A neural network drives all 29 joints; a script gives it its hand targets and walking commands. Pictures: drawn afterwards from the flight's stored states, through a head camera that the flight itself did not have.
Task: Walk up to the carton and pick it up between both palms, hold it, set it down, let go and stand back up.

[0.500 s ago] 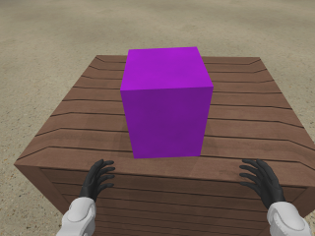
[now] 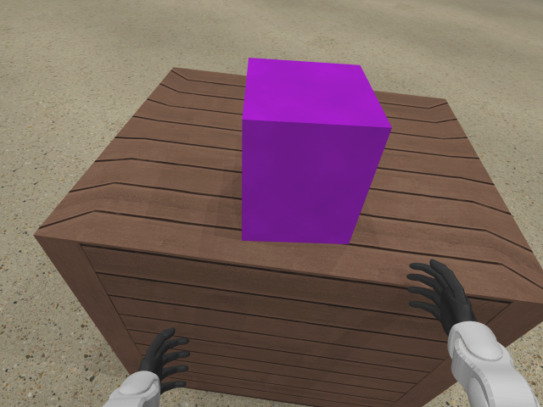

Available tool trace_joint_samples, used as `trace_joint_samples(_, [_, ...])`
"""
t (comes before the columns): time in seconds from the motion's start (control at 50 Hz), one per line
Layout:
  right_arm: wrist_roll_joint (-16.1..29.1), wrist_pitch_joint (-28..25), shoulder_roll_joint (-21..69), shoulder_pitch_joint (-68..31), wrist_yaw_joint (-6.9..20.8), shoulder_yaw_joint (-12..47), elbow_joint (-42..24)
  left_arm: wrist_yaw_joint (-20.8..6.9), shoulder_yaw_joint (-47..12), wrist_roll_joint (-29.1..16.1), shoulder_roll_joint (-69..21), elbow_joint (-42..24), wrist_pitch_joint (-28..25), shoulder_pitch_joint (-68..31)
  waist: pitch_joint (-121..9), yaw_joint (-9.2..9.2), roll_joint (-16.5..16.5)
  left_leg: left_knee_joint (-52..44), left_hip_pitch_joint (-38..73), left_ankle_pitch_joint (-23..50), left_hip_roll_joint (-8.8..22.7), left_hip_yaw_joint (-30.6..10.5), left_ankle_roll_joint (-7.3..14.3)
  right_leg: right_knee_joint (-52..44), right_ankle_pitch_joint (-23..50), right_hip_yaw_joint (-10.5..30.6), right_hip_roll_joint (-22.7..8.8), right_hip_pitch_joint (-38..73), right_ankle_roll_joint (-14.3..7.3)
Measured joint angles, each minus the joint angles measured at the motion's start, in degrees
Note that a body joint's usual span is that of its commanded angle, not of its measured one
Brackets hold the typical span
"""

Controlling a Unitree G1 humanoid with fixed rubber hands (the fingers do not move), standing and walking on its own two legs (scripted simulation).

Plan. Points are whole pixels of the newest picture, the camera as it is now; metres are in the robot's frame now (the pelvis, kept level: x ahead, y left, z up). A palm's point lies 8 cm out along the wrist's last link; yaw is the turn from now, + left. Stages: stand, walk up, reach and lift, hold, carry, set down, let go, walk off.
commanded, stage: set down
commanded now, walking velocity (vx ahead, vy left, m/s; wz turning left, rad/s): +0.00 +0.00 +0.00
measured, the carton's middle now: (300, 154) +0.52 +0.02 +0.12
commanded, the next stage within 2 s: let go in 0.44 s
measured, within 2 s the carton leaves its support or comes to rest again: neither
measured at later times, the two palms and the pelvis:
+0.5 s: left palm (112, 398) +0.15 +0.26 -0.08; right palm out of the picture +0.13 -0.18 -0.08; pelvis -0.02 +0.05 -0.01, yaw -1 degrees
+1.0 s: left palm out of the picture +0.13 +0.26 -0.09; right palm out of the picture +0.11 -0.18 -0.08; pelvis -0.03 +0.05 -0.01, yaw -1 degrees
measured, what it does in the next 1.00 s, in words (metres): steps on the spot: right foot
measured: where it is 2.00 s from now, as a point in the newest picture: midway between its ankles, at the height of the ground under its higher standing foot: outside the picture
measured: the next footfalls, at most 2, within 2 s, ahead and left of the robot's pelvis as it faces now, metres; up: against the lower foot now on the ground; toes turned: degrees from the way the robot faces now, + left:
right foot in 0.24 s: -0.06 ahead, -0.07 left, +0.00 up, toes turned +0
right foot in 1.86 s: +0.02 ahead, -0.08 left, +0.00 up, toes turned +1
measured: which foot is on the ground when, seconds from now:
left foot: down 0.00-1.00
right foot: down 0.00-0.08, up 0.10-0.22, down 0.24-1.00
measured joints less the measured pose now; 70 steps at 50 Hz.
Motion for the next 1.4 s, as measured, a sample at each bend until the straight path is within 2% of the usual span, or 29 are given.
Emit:
trace_joint_samples(0.04, [0.0, -0.8, 0.4, 0.0, 0.0, -0.1, 2.5, 1.4, -0.6, 0.0, 1.5, 0.0, -1.9, 0.0, 0.7, -0.09, -1.0, 0.7, 0.0, -0.1, -0.4, 0.0, 0.4, 0.9, -1.0, 0.0, -0.4, 0.0, 0.0])
trace_joint_samples(0.1, [-0.2, -2.4, 0.7, 0.0, 0.8, -0.3, 9.1, 3.6, -2.6, 0.0, 3.1, -0.1, -5.8, 0.0, 0.9, -0.2, -0.7, 2.6, 0.0, -1.1, -0.7, -0.1, 1.7, 3.5, -2.5, 0.1, -0.4, 0.3, 0.0])
trace_joint_samples(0.18, [-2.5, -6.5, 0.8, 0.0, 4.2, -1.3, 24.3, 4.4, -6.3, 0.1, 3.1, 1.8, -11.9, 0.0, 0.6, 0.41, 3.1, 2.8, -0.1, -2.1, -0.1, -0.8, 2.4, 6.1, -2.5, 0.1, 2.8, 7.3, 0.0])
trace_joint_samples(0.22, [-3.5, -8.0, 1.2, 1.0, 5.1, -1.1, 28.0, 4.4, -7.8, 0.1, 3.0, 3.7, -12.8, 0.7, 0.4, 0.06, 4.2, 2.8, -0.9, -2.8, -1.0, -0.6, 2.4, 6.0, -4.7, 0.2, 3.1, 12.5, 0.0])
trace_joint_samples(0.3, [-4.2, -13.9, 3.6, 2.3, 5.1, -0.4, 28.0, 4.2, -7.3, 0.1, 3.0, 5.1, -14.4, 2.9, 0.3, -0.09, 3.5, 3.0, -5.8, 0.7, -3.1, 3.6, 2.9, 4.4, -13.4, 1.1, 0.4, 13.3, -0.1])
trace_joint_samples(0.36, [-4.2, -17.5, 4.4, 4.6, 5.1, -0.3, 28.1, 4.2, -7.2, 0.1, 2.7, 6.0, -15.8, 3.9, 1.5, -1.66, 4.4, 2.2, -6.2, 1.2, -3.1, 3.8, 3.3, 4.8, -12.2, 1.1, 0.4, 12.1, 0.0])
trace_joint_samples(0.48, [-4.3, -22.0, 4.4, 8.7, 5.1, -1.7, 28.1, 4.2, -6.0, 0.1, 2.7, 6.0, -19.9, 4.3, 0.4, -2.86, 3.6, 2.0, -6.2, 1.2, -3.1, 3.8, 3.8, 4.9, -11.8, 1.1, 0.4, 12.0, 0.0])
trace_joint_samples(0.58, [-4.3, -23.5, 4.4, 9.0, 5.1, -1.9, 28.1, 4.2, -5.9, 0.1, 2.7, 6.0, -20.4, 4.4, -1.2, -3.34, 2.5, 2.0, -6.2, 1.2, -3.1, 3.8, 3.8, 4.9, -11.7, 1.1, 0.4, 12.0, 0.0])
trace_joint_samples(0.76, [-4.3, -23.7, 3.8, 9.6, 5.1, 2.1, 28.1, 4.0, -7.0, 0.1, 2.6, 6.2, -19.0, 6.4, -1.5, -3.34, 2.4, 2.0, -6.2, 1.2, -3.2, 3.8, 3.8, 5.2, -11.7, 1.1, 0.3, 11.8, 0.0])
trace_joint_samples(1.22, [-4.3, -26.2, 1.3, 12.4, 5.1, 2.2, 28.1, 3.2, -6.9, 0.1, 2.7, 6.2, -19.2, 8.1, -1.5, -3.76, 2.3, 2.1, -7.2, 0.9, -4.6, 4.0, 3.8, 8.8, -14.3, 1.1, -1.0, 9.3, -0.1])
trace_joint_samples(1.3, [-7.1, -22.0, 0.8, 12.4, 4.7, 1.4, 28.2, 1.2, -4.9, 0.1, 4.5, 6.7, -23.3, 8.1, -1.2, -3.49, 1.9, 2.1, -8.7, 1.0, -4.6, 4.4, 4.7, 14.2, -14.7, 1.1, -1.0, 5.0, -0.1])
trace_joint_samples(1.4, [-7.5, -18.0, -0.7, 12.4, 4.2, -0.7, 28.2, 0.7, -0.4, 0.1, 7.9, 9.4, -25.2, 8.4, -0.7, -1.97, 1.8, 2.4, -9.0, 0.7, -4.8, 5.2, 3.9, 17.2, -16.3, 1.1, -1.0, 1.1, -0.1])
